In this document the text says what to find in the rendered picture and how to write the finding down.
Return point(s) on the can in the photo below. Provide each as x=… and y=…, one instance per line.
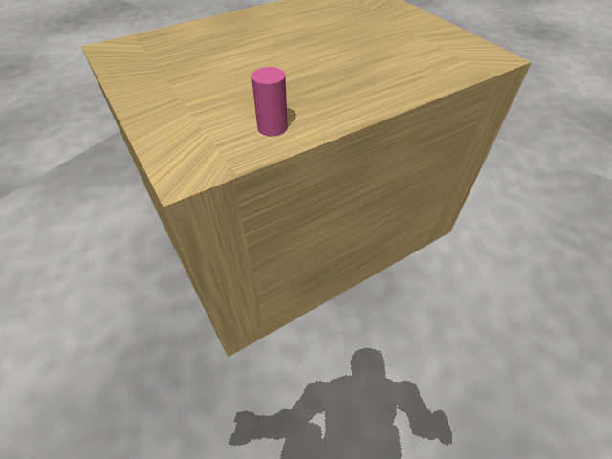
x=269, y=91

